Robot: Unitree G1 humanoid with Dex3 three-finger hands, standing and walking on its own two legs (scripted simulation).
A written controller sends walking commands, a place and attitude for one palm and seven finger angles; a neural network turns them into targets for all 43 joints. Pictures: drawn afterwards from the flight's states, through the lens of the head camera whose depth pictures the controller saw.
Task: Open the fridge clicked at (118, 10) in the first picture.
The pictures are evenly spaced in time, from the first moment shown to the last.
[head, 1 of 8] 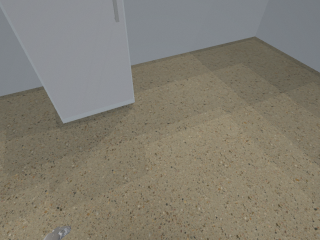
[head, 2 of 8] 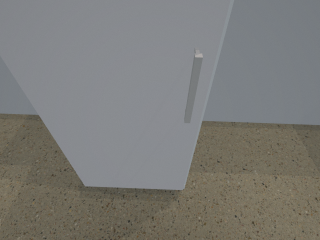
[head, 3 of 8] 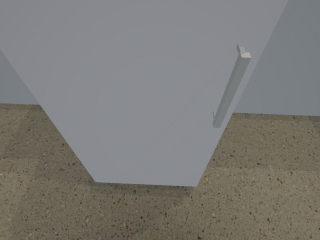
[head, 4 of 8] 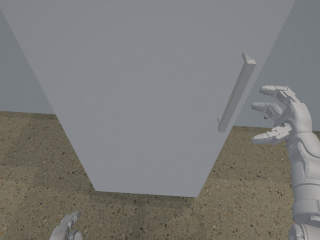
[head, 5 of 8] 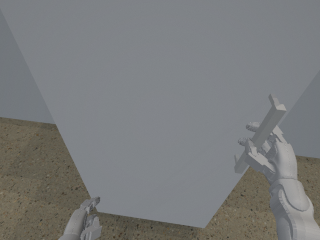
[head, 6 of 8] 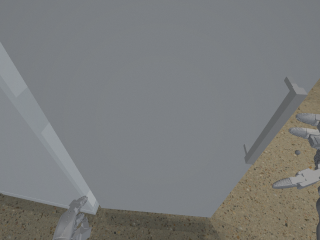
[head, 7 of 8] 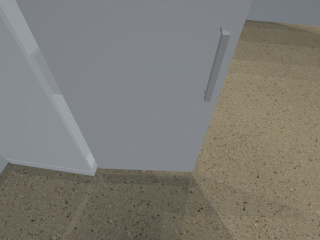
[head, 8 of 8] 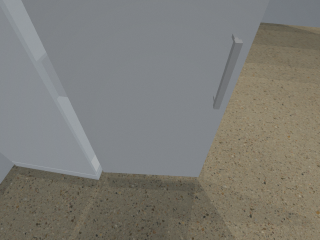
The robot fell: no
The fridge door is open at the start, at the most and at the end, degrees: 0 90 83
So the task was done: yes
